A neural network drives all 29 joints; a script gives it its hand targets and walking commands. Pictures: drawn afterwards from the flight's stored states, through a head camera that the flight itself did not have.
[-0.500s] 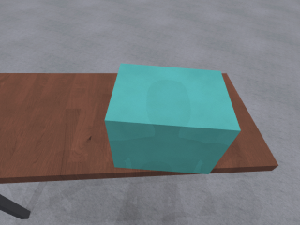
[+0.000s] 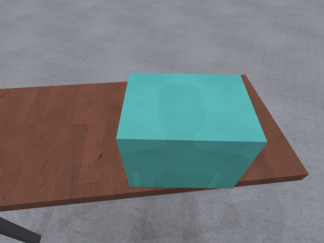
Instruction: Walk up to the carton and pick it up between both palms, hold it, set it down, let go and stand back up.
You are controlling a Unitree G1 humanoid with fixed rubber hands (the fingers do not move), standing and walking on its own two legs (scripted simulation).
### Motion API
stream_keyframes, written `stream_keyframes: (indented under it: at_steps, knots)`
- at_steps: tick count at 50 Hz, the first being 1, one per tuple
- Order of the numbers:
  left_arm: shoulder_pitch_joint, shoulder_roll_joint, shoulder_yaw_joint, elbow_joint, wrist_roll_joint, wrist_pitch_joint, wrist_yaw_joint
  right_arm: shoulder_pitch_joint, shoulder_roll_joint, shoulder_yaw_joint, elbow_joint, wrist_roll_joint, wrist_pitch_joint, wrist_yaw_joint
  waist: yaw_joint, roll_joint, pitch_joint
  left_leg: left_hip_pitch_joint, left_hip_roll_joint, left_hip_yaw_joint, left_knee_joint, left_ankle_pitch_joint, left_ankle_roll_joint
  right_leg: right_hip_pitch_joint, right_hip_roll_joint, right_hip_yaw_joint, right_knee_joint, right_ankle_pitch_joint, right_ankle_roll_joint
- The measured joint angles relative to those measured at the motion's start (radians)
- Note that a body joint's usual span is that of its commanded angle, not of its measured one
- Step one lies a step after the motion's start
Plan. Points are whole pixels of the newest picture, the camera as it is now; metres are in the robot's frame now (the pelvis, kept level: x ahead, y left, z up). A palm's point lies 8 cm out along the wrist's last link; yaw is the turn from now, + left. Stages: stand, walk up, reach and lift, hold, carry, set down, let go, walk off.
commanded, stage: walk up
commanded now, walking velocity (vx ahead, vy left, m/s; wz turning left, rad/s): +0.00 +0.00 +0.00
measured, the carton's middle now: (182, 132) +0.41 -0.05 +0.02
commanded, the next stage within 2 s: none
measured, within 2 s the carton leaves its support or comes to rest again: neither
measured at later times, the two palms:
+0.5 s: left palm out of the picture +0.08 +0.13 -0.15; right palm out of the picture -0.05 -0.30 -0.17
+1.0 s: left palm out of the picture +0.03 +0.08 -0.15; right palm out of the picture +0.02 -0.31 -0.15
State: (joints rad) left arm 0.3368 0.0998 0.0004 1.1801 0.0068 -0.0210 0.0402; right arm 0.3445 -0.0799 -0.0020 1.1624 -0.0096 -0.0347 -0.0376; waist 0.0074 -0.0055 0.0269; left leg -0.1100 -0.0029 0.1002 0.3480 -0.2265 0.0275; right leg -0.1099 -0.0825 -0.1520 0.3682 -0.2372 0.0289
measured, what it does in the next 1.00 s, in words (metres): steps to the right: right foot, then left foot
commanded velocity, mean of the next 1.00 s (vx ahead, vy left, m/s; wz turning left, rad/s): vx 0.04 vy -0.03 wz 0.00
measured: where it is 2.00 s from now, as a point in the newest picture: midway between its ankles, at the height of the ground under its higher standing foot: outside the picture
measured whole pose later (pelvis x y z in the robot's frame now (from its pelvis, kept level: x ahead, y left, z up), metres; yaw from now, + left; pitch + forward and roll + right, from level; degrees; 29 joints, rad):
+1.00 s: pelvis +0.07 -0.12 +0.00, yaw +1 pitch -1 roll +1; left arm 0.34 0.11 0.00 1.15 0.03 0.00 0.01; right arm 0.41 -0.08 0.02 1.14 0.00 -0.03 -0.03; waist 0.02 -0.01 -0.01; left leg -0.09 -0.03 0.08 0.36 -0.26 0.04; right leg -0.24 -0.04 -0.12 0.41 -0.14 -0.03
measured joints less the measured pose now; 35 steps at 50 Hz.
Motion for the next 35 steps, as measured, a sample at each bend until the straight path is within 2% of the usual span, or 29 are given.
stream_keyframes:
  at_steps: [5, 6, 7, 9, 11, 14, 16, 18, 21, 22, 24, 27, 31, 35]
  knots:
    - [0.001, -0.009, -0.001, 0.004, 0.001, 0.000, 0.001, -0.007, -0.004, -0.002, -0.003, 0.001, 0.001, -0.001, 0.001, -0.001, 0.000, 0.001, 0.001, -0.001, 0.002, -0.002, 0.000, 0.003, 0.001, 0.000, -0.001, -0.001, 0.000]
    - [0.006, -0.008, 0.006, 0.003, -0.002, 0.003, -0.002, -0.006, -0.004, -0.007, -0.010, -0.007, 0.004, 0.001, -0.004, -0.001, -0.003, -0.004, 0.007, -0.001, 0.014, -0.011, 0.000, -0.012, 0.004, -0.001, 0.039, -0.066, -0.001]
    - [0.015, -0.001, 0.016, 0.004, 0.003, 0.014, -0.008, -0.002, -0.005, -0.016, -0.020, -0.014, 0.008, 0.002, -0.017, -0.002, -0.011, -0.012, 0.017, -0.002, 0.032, -0.029, 0.001, -0.046, 0.011, -0.001, 0.129, -0.159, 0.000]
    - [0.029, 0.022, 0.031, 0.001, 0.027, 0.045, -0.025, 0.020, -0.016, -0.037, -0.032, -0.024, 0.015, -0.003, -0.046, 0.003, -0.033, -0.019, 0.046, -0.011, 0.047, -0.062, -0.004, -0.144, 0.030, 0.004, 0.353, -0.217, 0.001]
    - [0.023, 0.046, 0.043, -0.015, 0.032, 0.053, -0.038, 0.054, -0.033, -0.052, -0.030, -0.028, 0.016, -0.006, -0.058, 0.011, -0.047, -0.012, 0.076, -0.021, 0.021, -0.039, -0.023, -0.235, 0.036, 0.017, 0.498, -0.179, 0.006]
    - [-0.001, 0.081, 0.059, -0.051, 0.042, 0.034, -0.049, 0.103, -0.048, -0.057, -0.010, -0.027, 0.009, -0.006, -0.059, -0.001, -0.042, 0.016, 0.099, -0.026, -0.019, -0.014, -0.059, -0.334, 0.014, 0.061, 0.590, -0.093, 0.025]
    - [-0.033, 0.099, 0.063, -0.078, 0.030, 0.027, -0.042, 0.124, -0.050, -0.050, -0.003, -0.024, 0.003, -0.013, -0.058, -0.011, -0.017, 0.028, 0.112, -0.032, -0.016, -0.023, -0.078, -0.357, 0.001, 0.087, 0.530, -0.063, 0.034]
    - [-0.071, 0.099, 0.058, -0.106, 0.015, 0.008, -0.037, 0.128, -0.047, -0.046, 0.006, -0.026, -0.003, -0.015, -0.038, -0.021, 0.019, 0.034, 0.111, -0.023, 0.012, -0.045, -0.093, -0.346, -0.011, 0.109, 0.379, -0.026, 0.032]
    - [-0.094, 0.087, 0.047, -0.129, 0.010, -0.012, -0.028, 0.127, -0.049, -0.032, 0.005, -0.025, 0.001, -0.006, -0.027, -0.031, 0.052, 0.022, 0.105, -0.007, 0.118, -0.118, -0.123, -0.281, -0.015, 0.085, 0.171, 0.135, 0.018]
    - [-0.099, 0.072, 0.044, -0.124, 0.010, -0.014, -0.025, 0.121, -0.058, -0.025, 0.004, -0.020, 0.004, -0.003, -0.028, -0.008, 0.057, 0.010, 0.118, -0.015, 0.166, -0.151, -0.128, -0.278, -0.004, 0.073, 0.177, 0.140, 0.001]
    - [-0.101, 0.034, 0.033, -0.118, 0.010, -0.007, -0.014, 0.100, -0.076, -0.018, -0.004, -0.011, 0.022, -0.001, -0.045, 0.049, 0.053, -0.035, 0.126, -0.055, 0.254, -0.254, -0.085, -0.276, 0.014, 0.041, 0.208, 0.087, -0.035]
    - [-0.099, 0.027, 0.021, -0.112, 0.007, 0.010, -0.017, 0.055, -0.080, -0.018, -0.022, -0.011, 0.059, 0.004, -0.036, 0.063, 0.032, -0.103, 0.079, -0.065, 0.369, -0.298, -0.044, -0.246, 0.021, 0.036, 0.146, 0.092, -0.058]
    - [-0.108, 0.035, 0.014, -0.109, 0.007, 0.012, -0.013, 0.010, -0.065, -0.005, -0.042, -0.004, 0.052, 0.013, -0.032, 0.050, 0.023, -0.172, 0.049, -0.055, 0.446, -0.235, -0.027, -0.189, 0.038, 0.014, 0.028, 0.146, -0.074]
    - [-0.106, 0.026, 0.016, -0.106, 0.013, 0.008, -0.006, 0.003, -0.050, 0.005, -0.040, 0.000, 0.048, 0.012, -0.017, 0.039, 0.002, -0.163, 0.044, -0.052, 0.393, -0.198, -0.019, -0.167, 0.065, -0.013, 0.007, 0.148, -0.088]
